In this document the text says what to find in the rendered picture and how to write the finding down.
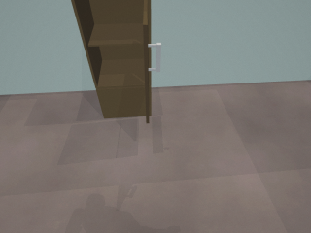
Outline handle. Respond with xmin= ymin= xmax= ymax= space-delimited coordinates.
xmin=148 ymin=43 xmax=161 ymax=72

